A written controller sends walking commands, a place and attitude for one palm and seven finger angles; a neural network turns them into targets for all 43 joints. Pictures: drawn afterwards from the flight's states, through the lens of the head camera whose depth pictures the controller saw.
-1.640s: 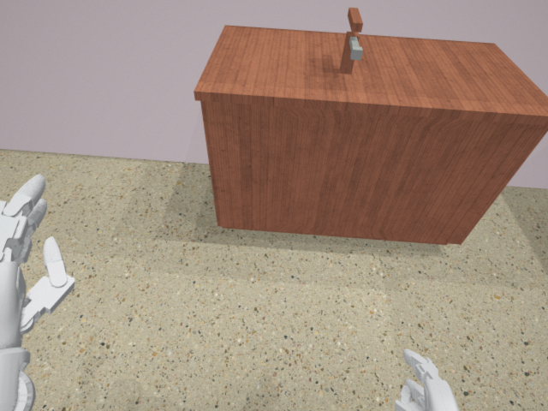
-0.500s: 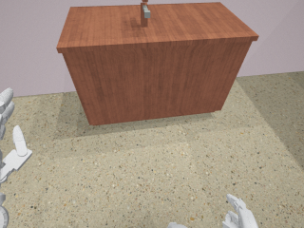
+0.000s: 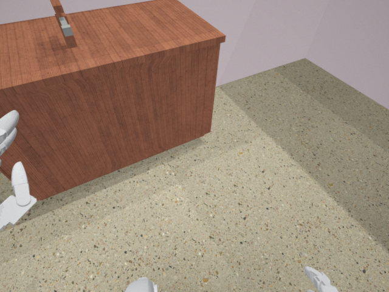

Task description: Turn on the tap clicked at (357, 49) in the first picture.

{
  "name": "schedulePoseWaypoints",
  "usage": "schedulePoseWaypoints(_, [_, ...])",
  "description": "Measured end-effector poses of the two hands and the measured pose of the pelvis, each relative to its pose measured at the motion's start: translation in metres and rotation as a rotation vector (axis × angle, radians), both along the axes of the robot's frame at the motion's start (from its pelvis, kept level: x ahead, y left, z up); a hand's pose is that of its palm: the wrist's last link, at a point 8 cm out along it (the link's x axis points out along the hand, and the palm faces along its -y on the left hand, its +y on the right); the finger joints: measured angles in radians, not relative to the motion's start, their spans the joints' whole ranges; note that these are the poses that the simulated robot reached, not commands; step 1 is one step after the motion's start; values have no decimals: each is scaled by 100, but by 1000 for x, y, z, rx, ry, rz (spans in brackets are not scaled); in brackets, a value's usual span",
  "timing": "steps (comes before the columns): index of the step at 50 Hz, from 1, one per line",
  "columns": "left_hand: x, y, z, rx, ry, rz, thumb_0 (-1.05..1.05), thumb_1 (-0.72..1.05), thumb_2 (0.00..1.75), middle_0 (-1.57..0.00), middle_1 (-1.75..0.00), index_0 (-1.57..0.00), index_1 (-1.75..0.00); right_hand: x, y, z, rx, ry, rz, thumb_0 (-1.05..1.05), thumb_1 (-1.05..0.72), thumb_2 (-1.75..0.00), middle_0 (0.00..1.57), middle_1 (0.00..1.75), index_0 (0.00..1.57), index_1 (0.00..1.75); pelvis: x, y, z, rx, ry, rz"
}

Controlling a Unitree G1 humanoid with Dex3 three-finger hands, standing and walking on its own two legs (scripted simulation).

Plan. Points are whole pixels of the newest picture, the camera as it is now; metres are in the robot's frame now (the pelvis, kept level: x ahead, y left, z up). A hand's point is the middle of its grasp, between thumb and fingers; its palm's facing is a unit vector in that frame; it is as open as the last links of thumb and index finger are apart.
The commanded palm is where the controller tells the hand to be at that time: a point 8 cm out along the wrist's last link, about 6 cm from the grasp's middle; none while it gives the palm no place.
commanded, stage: walk to a spot facing it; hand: left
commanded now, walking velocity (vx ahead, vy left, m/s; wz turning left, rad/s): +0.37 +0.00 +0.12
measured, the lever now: (67, 30) +0.91 +0.45 +0.10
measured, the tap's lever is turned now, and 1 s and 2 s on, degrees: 0 0 0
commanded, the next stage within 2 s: turn to face it in 0.34 s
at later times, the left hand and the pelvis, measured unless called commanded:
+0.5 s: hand (78, 125) +0.36 +0.21 +0.18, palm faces +0.43 -0.77 -0.48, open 7.4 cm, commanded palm +0.30 +0.25 +0.18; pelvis +0.14 -0.03 -0.01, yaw +1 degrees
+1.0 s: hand (91, 90) +0.45 +0.21 +0.19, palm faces +0.46 -0.78 -0.43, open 7.4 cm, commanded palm +0.39 +0.25 +0.18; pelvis +0.25 -0.04 +0.00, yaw +5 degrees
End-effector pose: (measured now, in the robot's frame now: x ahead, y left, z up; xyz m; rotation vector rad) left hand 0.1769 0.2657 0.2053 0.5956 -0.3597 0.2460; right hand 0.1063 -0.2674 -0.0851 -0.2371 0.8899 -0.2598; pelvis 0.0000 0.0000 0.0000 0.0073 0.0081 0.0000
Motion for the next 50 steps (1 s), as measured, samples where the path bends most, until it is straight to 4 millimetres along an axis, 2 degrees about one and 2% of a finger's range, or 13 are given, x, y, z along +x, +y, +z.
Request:
schedulePoseWaypoints(5, [20,21,1,-61,-62,82,1,88,90,-21,-30,-22,-30,30,1,10,-44,-30,11,1,-90,-89,20,30,20,30,33,6,2,1,-14,9])
schedulePoseWaypoints(10, [54,37,-20,-155,-82,131,1,89,90,-21,-30,-21,-30,81,24,9,-28,-113,33,1,-90,-90,20,30,20,30,62,14,-6,12,-37,-2])
schedulePoseWaypoints(14, [84,27,-23,-164,-23,121,1,89,90,-20,-30,-21,-30,119,53,10,65,-172,74,1,-90,-89,20,30,20,30,80,11,-1,4,-28,1])
schedulePoseWaypoints(19, [106,0,-5,-88,5,81,1,89,90,-20,-30,-21,-30,156,74,7,172,-186,126,1,-90,-89,21,30,21,30,107,-4,4,-9,-14,-17])
schedulePoseWaypoints(23, [127,-16,-2,-10,-4,107,1,89,90,-21,-30,-21,-30,183,64,-14,216,-162,150,1,-90,-89,21,30,21,30,131,-23,-8,-10,-19,4])
schedulePoseWaypoints(27, [149,-21,-11,-66,18,147,1,89,90,-21,-30,-21,-30,203,37,-26,181,-72,159,1,-90,-89,21,30,21,30,151,-31,-7,-2,-22,25])
schedulePoseWaypoints(33, [172,-27,-15,-79,68,145,1,89,90,-21,-30,-21,-30,229,-5,-7,63,-20,133,1,-90,-89,21,30,21,30,180,-38,4,22,-8,44])
schedulePoseWaypoints(37, [186,-24,-9,-64,17,121,1,89,90,-21,-30,-21,-30,253,-17,6,-11,-41,130,1,-90,-89,20,30,20,30,200,-35,2,18,-7,51])
schedulePoseWaypoints(40, [200,-15,-8,-54,-59,110,1,89,90,-21,-30,-21,-30,273,-17,9,-38,-90,111,1,-90,-89,20,30,20,30,216,-29,-8,21,-17,47])
schedulePoseWaypoints(44, [220,-6,-9,-65,-77,131,1,89,90,-21,-30,-21,-30,294,-1,11,17,-142,109,1,-90,-89,20,30,20,30,228,-30,-7,9,-22,64])
schedulePoseWaypoints(50, [225,-20,0,-73,-40,145,1,89,90,-21,-30,-21,-30,313,26,10,131,-162,160,1,-90,-89,20,30,20,30,250,-41,2,-22,-7,79])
